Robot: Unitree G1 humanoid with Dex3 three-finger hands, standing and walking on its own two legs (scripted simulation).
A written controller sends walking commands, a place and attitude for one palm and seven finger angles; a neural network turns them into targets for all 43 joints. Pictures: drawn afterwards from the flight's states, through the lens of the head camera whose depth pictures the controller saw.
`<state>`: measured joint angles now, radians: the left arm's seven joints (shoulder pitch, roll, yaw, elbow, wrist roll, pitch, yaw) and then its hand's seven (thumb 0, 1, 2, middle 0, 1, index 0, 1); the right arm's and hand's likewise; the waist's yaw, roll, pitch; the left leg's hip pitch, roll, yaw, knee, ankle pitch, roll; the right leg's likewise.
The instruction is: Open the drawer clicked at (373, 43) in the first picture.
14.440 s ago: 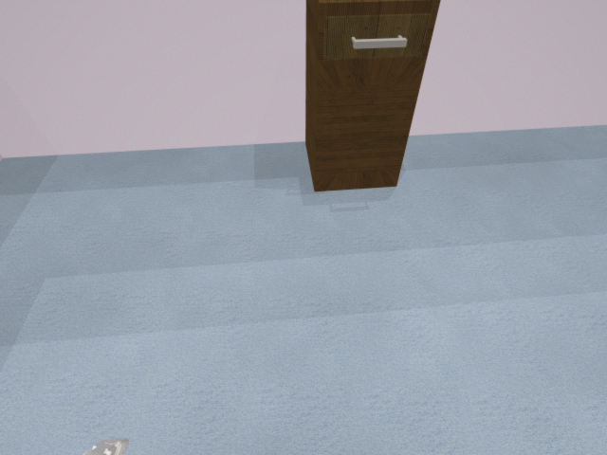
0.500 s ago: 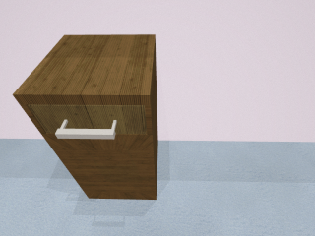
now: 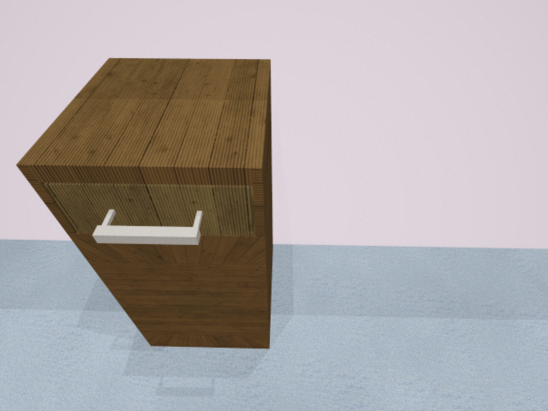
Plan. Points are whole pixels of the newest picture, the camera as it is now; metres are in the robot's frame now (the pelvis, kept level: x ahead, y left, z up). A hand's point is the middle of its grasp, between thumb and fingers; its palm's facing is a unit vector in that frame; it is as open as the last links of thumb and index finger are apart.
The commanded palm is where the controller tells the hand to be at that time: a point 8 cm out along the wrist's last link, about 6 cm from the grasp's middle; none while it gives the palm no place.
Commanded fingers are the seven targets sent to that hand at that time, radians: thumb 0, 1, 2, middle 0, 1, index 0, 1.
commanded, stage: look again from close up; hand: left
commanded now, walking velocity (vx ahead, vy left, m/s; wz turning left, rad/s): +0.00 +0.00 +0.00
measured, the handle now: (151, 225) +0.44 +0.28 -0.02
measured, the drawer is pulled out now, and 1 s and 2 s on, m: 0.00 0.00 0.00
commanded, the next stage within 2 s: shuffle to correct the standing spot in 0.10 s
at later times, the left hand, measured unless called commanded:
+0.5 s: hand out of the picture -0.05 +0.19 -0.17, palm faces +0.06 -0.97 -0.25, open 7.4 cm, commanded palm none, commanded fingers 0.00 0.90 0.90 -0.20 -0.30 -0.20 -0.30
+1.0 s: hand out of the picture -0.04 +0.28 -0.17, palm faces -0.02 -0.96 -0.26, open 7.4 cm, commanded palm none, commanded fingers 0.00 0.90 0.90 -0.20 -0.30 -0.20 -0.30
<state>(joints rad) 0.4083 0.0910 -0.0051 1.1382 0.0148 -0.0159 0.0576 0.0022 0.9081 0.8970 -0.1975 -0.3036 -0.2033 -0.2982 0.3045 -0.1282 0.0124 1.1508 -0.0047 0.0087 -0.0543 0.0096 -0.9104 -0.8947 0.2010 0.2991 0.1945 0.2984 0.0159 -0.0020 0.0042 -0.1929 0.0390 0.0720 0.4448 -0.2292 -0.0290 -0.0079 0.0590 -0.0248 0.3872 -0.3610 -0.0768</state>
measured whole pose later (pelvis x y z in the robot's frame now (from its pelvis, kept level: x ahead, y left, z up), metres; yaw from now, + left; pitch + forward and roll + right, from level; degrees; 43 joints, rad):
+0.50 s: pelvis -0.03 +0.02 -0.01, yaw +0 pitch -1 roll +1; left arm 0.33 0.12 0.02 1.06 0.02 0.01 0.06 0.00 0.91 0.90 -0.20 -0.30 -0.20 -0.30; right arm 0.26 -0.17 -0.03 1.07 -0.01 0.05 -0.04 0.01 -0.91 -0.89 0.20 0.30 0.20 0.30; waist 0.02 0.03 0.07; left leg -0.29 0.02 0.08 0.56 -0.23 -0.01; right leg -0.12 0.03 -0.02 0.53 -0.39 -0.06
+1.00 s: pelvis -0.09 +0.08 +0.00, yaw -2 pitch +1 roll +1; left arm 0.22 0.21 0.05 1.01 0.03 0.05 0.01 0.00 0.91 0.90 -0.19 -0.30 -0.20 -0.30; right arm 0.21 -0.16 -0.02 1.01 -0.03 0.02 -0.04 0.01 -0.92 -0.89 0.21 0.30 0.20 0.30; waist -0.01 0.00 0.04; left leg -0.28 0.01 0.07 0.46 -0.20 0.01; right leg -0.23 -0.01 0.00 0.68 -0.46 0.00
